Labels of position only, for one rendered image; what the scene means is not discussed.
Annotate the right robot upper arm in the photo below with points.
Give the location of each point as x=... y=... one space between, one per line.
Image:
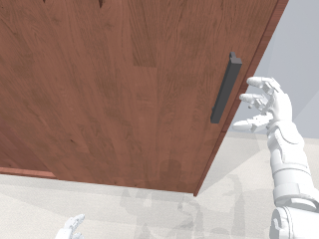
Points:
x=292 y=223

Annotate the handle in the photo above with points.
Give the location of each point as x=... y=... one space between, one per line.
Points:
x=228 y=81

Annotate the left robot hand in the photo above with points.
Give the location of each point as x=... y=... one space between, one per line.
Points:
x=70 y=226

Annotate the right robot hand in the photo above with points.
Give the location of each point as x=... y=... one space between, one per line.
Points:
x=278 y=106

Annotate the right robot forearm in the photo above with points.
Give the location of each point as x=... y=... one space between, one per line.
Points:
x=293 y=185

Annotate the wardrobe door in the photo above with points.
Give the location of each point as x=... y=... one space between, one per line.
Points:
x=15 y=153
x=120 y=92

